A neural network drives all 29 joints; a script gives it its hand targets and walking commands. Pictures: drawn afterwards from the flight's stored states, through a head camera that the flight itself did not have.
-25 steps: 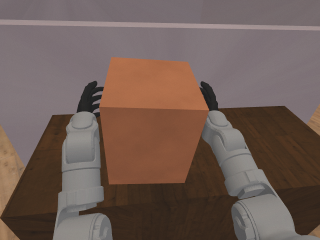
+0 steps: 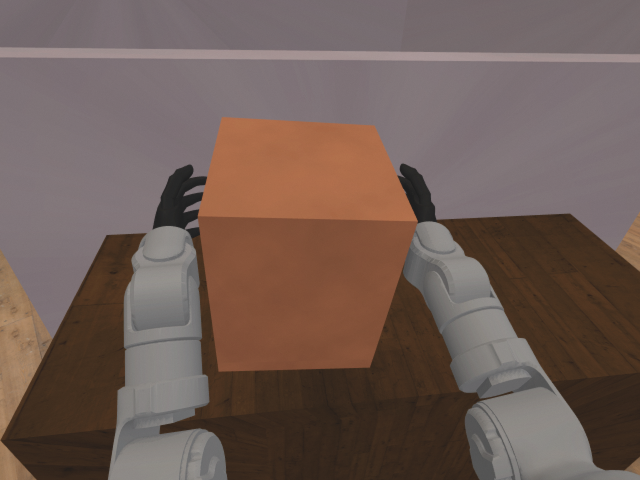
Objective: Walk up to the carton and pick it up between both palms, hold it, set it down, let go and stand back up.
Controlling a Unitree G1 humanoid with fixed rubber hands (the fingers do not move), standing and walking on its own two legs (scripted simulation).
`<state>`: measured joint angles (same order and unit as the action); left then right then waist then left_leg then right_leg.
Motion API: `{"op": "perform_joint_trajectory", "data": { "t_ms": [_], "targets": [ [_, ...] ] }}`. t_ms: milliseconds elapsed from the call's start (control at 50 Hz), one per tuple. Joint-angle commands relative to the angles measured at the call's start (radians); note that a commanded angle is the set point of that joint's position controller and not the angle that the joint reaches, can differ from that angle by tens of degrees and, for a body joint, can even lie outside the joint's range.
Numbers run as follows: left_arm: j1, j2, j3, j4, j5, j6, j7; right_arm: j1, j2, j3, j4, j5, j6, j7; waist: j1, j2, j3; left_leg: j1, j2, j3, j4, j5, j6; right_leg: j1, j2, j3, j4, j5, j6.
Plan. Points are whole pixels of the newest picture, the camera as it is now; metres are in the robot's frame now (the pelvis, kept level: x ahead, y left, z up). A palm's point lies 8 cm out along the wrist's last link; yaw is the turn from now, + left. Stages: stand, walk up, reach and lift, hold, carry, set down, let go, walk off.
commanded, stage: hold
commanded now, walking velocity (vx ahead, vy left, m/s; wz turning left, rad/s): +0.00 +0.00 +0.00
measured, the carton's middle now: (298, 246) +0.38 +0.01 +0.17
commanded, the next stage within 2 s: none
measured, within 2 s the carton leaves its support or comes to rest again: neither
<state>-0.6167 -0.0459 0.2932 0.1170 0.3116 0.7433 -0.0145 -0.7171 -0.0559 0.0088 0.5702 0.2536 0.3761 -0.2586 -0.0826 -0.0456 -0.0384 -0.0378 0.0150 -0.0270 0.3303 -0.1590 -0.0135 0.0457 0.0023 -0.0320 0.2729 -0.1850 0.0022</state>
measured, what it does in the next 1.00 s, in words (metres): stands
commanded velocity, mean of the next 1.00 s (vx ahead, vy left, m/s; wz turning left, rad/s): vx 0.00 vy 0.00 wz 0.00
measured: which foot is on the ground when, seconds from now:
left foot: down 0.00-1.00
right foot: down 0.00-1.00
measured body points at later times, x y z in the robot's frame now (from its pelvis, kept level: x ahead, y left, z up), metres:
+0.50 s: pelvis +0.00 +0.00 +0.00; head -0.07 +0.03 +0.44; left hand +0.37 +0.16 +0.22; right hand +0.37 -0.14 +0.21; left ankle +0.02 +0.13 -0.75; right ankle -0.01 -0.12 -0.75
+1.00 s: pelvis +0.00 +0.00 +0.00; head -0.07 +0.03 +0.44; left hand +0.37 +0.15 +0.22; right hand +0.37 -0.14 +0.21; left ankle +0.02 +0.13 -0.75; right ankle -0.01 -0.12 -0.75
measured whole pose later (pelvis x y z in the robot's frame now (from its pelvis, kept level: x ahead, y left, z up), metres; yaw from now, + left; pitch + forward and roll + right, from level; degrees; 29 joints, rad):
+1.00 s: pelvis +0.00 +0.00 +0.00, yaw +0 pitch -7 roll -1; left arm -0.63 -0.04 0.29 0.14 0.30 0.73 -0.01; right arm -0.73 -0.06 0.01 0.58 0.25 0.37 -0.26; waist -0.08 -0.05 -0.05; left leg -0.05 0.02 -0.03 0.33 -0.16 -0.01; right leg 0.04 0.01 -0.03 0.27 -0.18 0.00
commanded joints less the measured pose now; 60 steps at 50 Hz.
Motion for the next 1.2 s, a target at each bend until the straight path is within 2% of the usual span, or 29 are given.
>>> {"op": "perform_joint_trajectory", "data": {
  "t_ms": [0, 80, 140, 200, 260, 420, 480, 540, 640, 660, 740, 760, 800, 860, 960, 1000, 1100, 1180],
  "targets": [
    [-0.727, -0.588, -0.524, -0.075, -0.174, -0.082, -0.128, -0.815, 0.654, 0.343, -0.348, 0.078, -0.052, 0.106, -0.011, 0.064, -0.316, 0.14, -0.06, 0.04, -0.004, 0.201, -0.016, -0.028, 0.054, -0.027, -0.027, 0.183, 0.056],
    [-0.728, -0.587, -0.518, -0.058, -0.175, -0.085, -0.122, -0.827, 0.656, 0.343, -0.345, 0.076, -0.052, 0.109, -0.004, 0.06, -0.323, 0.146, -0.058, 0.037, 0.0, 0.194, -0.013, -0.045, 0.056, -0.029, -0.029, 0.165, 0.055],
    [-0.731, -0.59, -0.52, -0.092, -0.178, -0.09, -0.117, -0.802, 0.661, 0.348, -0.334, 0.081, -0.052, 0.111, -0.006, 0.066, -0.344, 0.155, -0.057, 0.035, 0.004, 0.228, -0.017, -0.038, 0.058, -0.03, -0.025, 0.186, 0.053],
    [-0.718, -0.574, -0.487, -0.069, -0.16, -0.084, -0.124, -0.792, 0.653, 0.354, -0.309, 0.084, -0.046, 0.11, 0.011, 0.05, -0.313, 0.142, -0.06, 0.04, -0.005, 0.219, -0.013, -0.024, 0.057, -0.027, -0.026, 0.186, 0.058],
    [-0.693, -0.584, -0.503, -0.086, -0.164, -0.077, -0.128, -0.799, 0.651, 0.365, -0.352, 0.096, -0.053, 0.104, 0.002, 0.053, -0.337, 0.156, -0.062, 0.04, 0.007, 0.257, -0.014, -0.003, 0.059, -0.026, -0.024, 0.231, 0.059],
    [-0.717, -0.585, -0.533, -0.112, -0.172, -0.078, -0.126, -0.778, 0.643, 0.348, -0.342, 0.091, -0.047, 0.103, -0.022, 0.079, -0.31, 0.16, -0.059, 0.036, 0.01, 0.263, -0.032, -0.019, 0.059, -0.032, -0.023, 0.23, 0.056],
    [-0.695, -0.584, -0.518, -0.068, -0.158, -0.068, -0.133, -0.788, 0.631, 0.332, -0.334, 0.076, -0.045, 0.106, -0.013, 0.079, -0.271, 0.139, -0.058, 0.037, -0.004, 0.212, -0.028, -0.031, 0.054, -0.031, -0.033, 0.171, 0.049],
    [-0.727, -0.586, -0.518, -0.081, -0.164, -0.074, -0.131, -0.795, 0.638, 0.329, -0.316, 0.079, -0.044, 0.111, -0.013, 0.078, -0.288, 0.136, -0.054, 0.038, -0.011, 0.2, -0.025, -0.037, 0.057, -0.033, -0.033, 0.145, 0.048],
    [-0.726, -0.612, -0.556, -0.121, -0.191, -0.087, -0.11, -0.826, 0.651, 0.363, -0.397, 0.099, -0.065, 0.114, -0.011, 0.085, -0.382, 0.181, -0.054, 0.031, 0.024, 0.297, -0.033, -0.028, 0.068, -0.034, -0.021, 0.212, 0.046],
    [-0.71, -0.602, -0.541, -0.106, -0.181, -0.085, -0.11, -0.818, 0.645, 0.367, -0.387, 0.1, -0.062, 0.112, -0.004, 0.079, -0.364, 0.181, -0.056, 0.031, 0.024, 0.295, -0.031, -0.028, 0.066, -0.033, -0.022, 0.217, 0.048],
    [-0.721, -0.581, -0.497, -0.052, -0.161, -0.08, -0.118, -0.798, 0.643, 0.326, -0.298, 0.063, -0.049, 0.12, 0.004, 0.05, -0.278, 0.127, -0.051, 0.043, -0.023, 0.163, -0.008, -0.061, 0.06, -0.031, -0.04, 0.099, 0.044],
    [-0.711, -0.584, -0.494, -0.043, -0.158, -0.077, -0.121, -0.813, 0.648, 0.332, -0.314, 0.062, -0.053, 0.121, 0.011, 0.047, -0.295, 0.124, -0.052, 0.045, -0.025, 0.16, -0.002, -0.051, 0.057, -0.028, -0.04, 0.097, 0.046],
    [-0.725, -0.589, -0.499, -0.058, -0.166, -0.078, -0.123, -0.828, 0.656, 0.341, -0.324, 0.069, -0.057, 0.118, 0.013, 0.047, -0.316, 0.128, -0.053, 0.045, -0.015, 0.186, -0.003, -0.039, 0.06, -0.029, -0.034, 0.13, 0.046],
    [-0.727, -0.602, -0.526, -0.081, -0.183, -0.085, -0.121, -0.833, 0.664, 0.362, -0.37, 0.092, -0.063, 0.106, -0.003, 0.058, -0.37, 0.161, -0.059, 0.039, 0.014, 0.261, -0.015, -0.007, 0.063, -0.025, -0.023, 0.229, 0.052],
    [-0.714, -0.582, -0.503, -0.054, -0.164, -0.077, -0.129, -0.801, 0.644, 0.344, -0.319, 0.082, -0.047, 0.102, -0.01, 0.065, -0.305, 0.147, -0.064, 0.039, -0.001, 0.215, -0.017, -0.029, 0.053, -0.026, -0.034, 0.194, 0.057],
    [-0.72, -0.581, -0.508, -0.077, -0.163, -0.08, -0.13, -0.783, 0.647, 0.341, -0.309, 0.08, -0.047, 0.104, -0.015, 0.074, -0.3, 0.147, -0.061, 0.038, -0.002, 0.226, -0.021, -0.027, 0.054, -0.029, -0.03, 0.201, 0.054],
    [-0.72, -0.596, -0.526, -0.093, -0.171, -0.083, -0.128, -0.803, 0.657, 0.352, -0.352, 0.094, -0.051, 0.104, -0.013, 0.082, -0.327, 0.15, -0.063, 0.035, 0.008, 0.25, -0.027, -0.014, 0.055, -0.028, -0.024, 0.227, 0.057],
    [-0.707, -0.587, -0.523, -0.108, -0.171, -0.083, -0.125, -0.795, 0.66, 0.372, -0.362, 0.101, -0.049, 0.1, -0.007, 0.063, -0.338, 0.166, -0.063, 0.034, 0.015, 0.281, -0.026, -0.002, 0.061, -0.029, -0.019, 0.254, 0.06]
  ]
}}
